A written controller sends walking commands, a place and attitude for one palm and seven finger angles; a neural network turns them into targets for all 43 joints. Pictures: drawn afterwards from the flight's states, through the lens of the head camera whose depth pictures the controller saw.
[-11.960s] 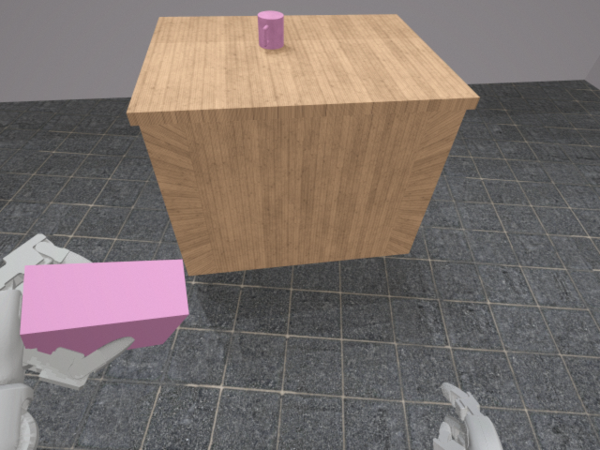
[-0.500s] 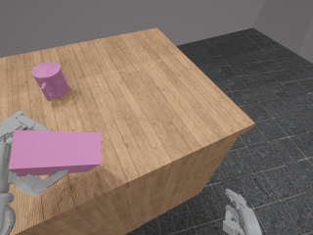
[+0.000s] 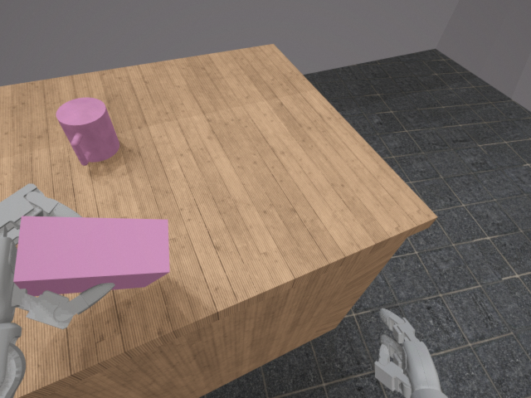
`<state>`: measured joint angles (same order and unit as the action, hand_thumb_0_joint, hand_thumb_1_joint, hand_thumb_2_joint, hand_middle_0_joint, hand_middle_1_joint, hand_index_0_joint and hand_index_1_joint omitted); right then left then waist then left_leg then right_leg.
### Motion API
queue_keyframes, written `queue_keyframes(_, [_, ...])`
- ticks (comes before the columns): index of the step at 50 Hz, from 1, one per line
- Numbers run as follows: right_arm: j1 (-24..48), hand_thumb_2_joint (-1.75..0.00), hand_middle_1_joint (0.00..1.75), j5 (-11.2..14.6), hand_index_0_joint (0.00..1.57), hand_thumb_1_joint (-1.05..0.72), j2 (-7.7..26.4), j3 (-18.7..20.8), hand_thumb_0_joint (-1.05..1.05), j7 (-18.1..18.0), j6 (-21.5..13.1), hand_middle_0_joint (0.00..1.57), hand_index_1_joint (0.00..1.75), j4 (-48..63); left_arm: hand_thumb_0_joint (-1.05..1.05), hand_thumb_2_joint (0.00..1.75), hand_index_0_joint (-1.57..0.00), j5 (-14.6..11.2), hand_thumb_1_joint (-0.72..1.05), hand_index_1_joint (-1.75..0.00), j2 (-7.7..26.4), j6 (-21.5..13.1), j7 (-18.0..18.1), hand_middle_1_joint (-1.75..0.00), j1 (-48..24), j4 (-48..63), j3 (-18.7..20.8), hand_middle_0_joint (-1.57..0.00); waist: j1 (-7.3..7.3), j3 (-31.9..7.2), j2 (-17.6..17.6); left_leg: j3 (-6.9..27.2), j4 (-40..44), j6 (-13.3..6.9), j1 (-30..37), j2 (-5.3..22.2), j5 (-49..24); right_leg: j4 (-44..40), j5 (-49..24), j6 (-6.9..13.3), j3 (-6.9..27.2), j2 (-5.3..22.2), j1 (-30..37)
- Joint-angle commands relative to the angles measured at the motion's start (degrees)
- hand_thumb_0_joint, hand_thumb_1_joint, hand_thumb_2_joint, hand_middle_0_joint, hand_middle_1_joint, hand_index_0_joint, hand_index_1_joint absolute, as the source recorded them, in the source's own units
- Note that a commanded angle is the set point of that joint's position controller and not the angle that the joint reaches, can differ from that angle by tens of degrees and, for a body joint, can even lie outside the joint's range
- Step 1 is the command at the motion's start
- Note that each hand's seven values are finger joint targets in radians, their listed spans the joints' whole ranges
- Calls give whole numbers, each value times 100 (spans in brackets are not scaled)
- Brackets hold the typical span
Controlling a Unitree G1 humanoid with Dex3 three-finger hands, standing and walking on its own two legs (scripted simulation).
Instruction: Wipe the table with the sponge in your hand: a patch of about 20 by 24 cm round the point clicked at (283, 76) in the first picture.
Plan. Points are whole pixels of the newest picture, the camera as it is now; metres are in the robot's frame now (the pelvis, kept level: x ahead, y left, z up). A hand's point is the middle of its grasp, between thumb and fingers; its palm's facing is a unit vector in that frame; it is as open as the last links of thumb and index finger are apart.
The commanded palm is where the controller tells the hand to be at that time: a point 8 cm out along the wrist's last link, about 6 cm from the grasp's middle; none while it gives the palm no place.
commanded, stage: come to a stop and stand still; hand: left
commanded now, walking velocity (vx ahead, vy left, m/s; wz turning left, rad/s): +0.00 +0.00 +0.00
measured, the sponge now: (117, 258) +0.24 +0.20 +0.13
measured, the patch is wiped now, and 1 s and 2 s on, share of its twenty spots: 0.00 0.00 0.00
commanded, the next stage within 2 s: look again from close up in 0.16 s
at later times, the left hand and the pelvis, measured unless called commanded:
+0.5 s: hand (56, 260) +0.22 +0.25 +0.15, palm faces +0.37 -0.85 -0.37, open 9.8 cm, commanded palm +0.16 +0.28 +0.17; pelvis +0.00 +0.00 +0.00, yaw +1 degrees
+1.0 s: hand (63, 281) +0.19 +0.23 +0.16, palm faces +0.35 -0.73 -0.59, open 9.8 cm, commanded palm +0.16 +0.27 +0.20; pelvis -0.02 -0.03 -0.01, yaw +2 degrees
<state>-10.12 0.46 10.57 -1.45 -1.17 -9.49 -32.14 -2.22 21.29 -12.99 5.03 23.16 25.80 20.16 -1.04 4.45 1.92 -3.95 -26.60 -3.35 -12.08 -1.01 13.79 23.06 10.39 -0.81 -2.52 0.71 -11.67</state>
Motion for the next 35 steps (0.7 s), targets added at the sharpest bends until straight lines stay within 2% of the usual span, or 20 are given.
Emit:
queue_keyframes(1, [290,-90,30,19,20,-90,797,337,0,-49,-240,20,30,842,0,130,-120,-107,10,-160,897,-357,148,-160,-240,1375,686,-120,-46,-1209,-405,634,511,340,44,498,-1405,-53,-1418,167,356,211,893])
queue_keyframes(2, [433,-90,30,43,20,-90,782,312,0,-67,-234,20,30,819,0,130,-120,-82,10,-160,953,-310,192,-160,-229,1371,776,-120,-47,-1250,-517,592,543,377,159,478,-1419,-46,-1322,154,343,182,801])
queue_keyframes(3, [334,-90,30,8,20,-90,784,305,0,-66,-199,20,30,806,0,130,-120,-112,10,-160,718,-305,153,-160,-183,1266,528,-120,-35,-1168,-446,604,574,348,82,489,-1355,-91,-1257,145,290,177,789])
queue_keyframes(7, [453,-90,30,53,20,-90,793,320,0,-93,-199,20,30,793,0,130,-120,-55,10,-160,908,-242,223,-160,-343,1397,655,-120,-41,-1104,-624,591,625,356,132,505,-1127,-102,-1123,145,371,188,701])
queue_keyframes(8, [358,-90,30,12,20,-90,793,302,0,-92,-157,20,30,773,0,130,-120,-84,10,-160,709,-243,195,-160,-299,1234,458,-120,-31,-1026,-567,636,704,329,-33,507,-964,-155,-978,131,295,179,750])
queue_keyframes(11, [328,-90,30,28,20,-90,821,357,0,-105,-164,20,30,804,0,130,-120,-71,10,-160,840,-233,214,-160,-394,1376,541,-120,-35,-1050,-410,668,643,305,-81,511,-814,-184,-1043,160,408,258,845])
queue_keyframes(12, [468,-90,30,55,20,-90,807,338,0,-119,-168,20,30,782,0,130,-120,-36,10,-160,963,-211,263,-160,-405,1440,691,-120,-35,-1042,-571,632,686,331,-17,483,-788,-170,-948,155,399,203,750])
queue_keyframes(13, [385,-90,30,12,20,-90,787,304,0,-113,-130,20,30,783,0,130,-120,-80,10,-160,730,-224,218,-160,-333,1306,464,-120,-34,-993,-537,664,746,306,-113,481,-697,-217,-820,148,314,192,770])
queue_keyframes(17, [466,-90,30,62,20,-90,791,330,0,-125,-166,20,30,800,0,130,-120,-37,10,-160,990,-218,266,-160,-393,1472,702,-120,-42,-968,-636,687,806,336,-118,513,-597,-151,-749,149,337,186,753])
queue_keyframes(18, [381,-90,30,18,20,-90,788,307,0,-121,-131,20,30,787,0,130,-120,-68,10,-160,721,-237,217,-160,-332,1380,444,-120,-28,-926,-676,710,867,320,-198,506,-559,-167,-678,148,264,155,774])
queue_keyframes(19, [349,-90,30,29,20,-90,813,356,0,-124,-145,20,30,809,0,130,-120,-58,10,-160,880,-239,223,-160,-335,1473,573,-120,-35,-972,-747,728,845,317,-207,546,-601,-133,-788,155,307,170,872])
queue_keyframes(21, [315,-90,30,35,20,-90,807,363,0,-122,-139,20,30,827,0,130,-120,-68,10,-160,889,-229,227,-160,-248,1416,607,-120,-36,-1027,-476,725,739,310,-195,550,-765,-154,-984,157,331,236,947])
queue_keyframes(22, [434,-90,30,65,20,-90,791,338,0,-123,-153,20,30,805,0,130,-120,-51,10,-160,941,-197,257,-160,-214,1403,703,-120,-36,-1032,-491,675,765,345,-91,522,-720,-155,-880,149,321,192,813])
queue_keyframes(23, [337,-90,30,19,20,-90,801,313,0,-119,-110,20,30,782,0,130,-120,-93,10,-160,709,-207,211,-160,-153,1245,481,-120,-20,-964,-446,702,823,332,-190,507,-672,-207,-773,141,248,170,803])
queue_keyframes(27, [420,-90,30,68,20,-90,805,346,0,-133,-126,20,30,790,0,130,-120,-43,10,-160,902,-184,251,-160,-272,1360,657,-120,-16,-950,-558,696,832,328,-176,527,-482,-208,-712,151,333,188,778])
queue_keyframes(31, [323,-90,30,37,20,-90,821,370,0,-131,-127,20,30,814,0,130,-120,-65,10,-160,873,-213,217,-160,-314,1470,558,-120,-18,-1044,-535,746,765,309,-136,549,-707,-177,-942,165,338,242,899])
queue_keyframes(32, [-795,-90,30,531,20,-90,1308,-496,0,-559,130,20,30,1532,0,130,-120,87,10,-160,5356,-912,270,-160,-5485,3385,2159,-120,364,-1563,-2295,1039,845,65,-912,679,4,1047,292,-199,228,-339,1500])
queue_keyframes(33, [695,-90,30,-355,20,-90,738,434,0,-393,-47,20,30,611,0,130,-120,663,10,-160,2559,322,-45,-160,-3555,288,1735,-120,-440,-1838,-1782,621,396,769,657,340,-1754,964,123,439,-49,-278,57])
queue_keyframes(34, [303,-90,30,-204,20,-90,1039,314,0,-56,-95,20,30,707,0,130,-120,139,10,-160,1702,714,-179,-160,-2752,-74,684,-120,-221,-1665,-1429,853,251,919,897,321,-3118,760,-202,389,-273,-265,-443])
queue_keyframes(35, [402,-90,30,-186,20,-90,1152,373,0,-8,-131,20,30,631,0,130,-120,-80,10,-160,1292,955,-409,-160,-2673,471,738,-120,-398,-2061,-1222,741,-4,846,1432,396,-3668,674,-634,323,-180,-267,-456])
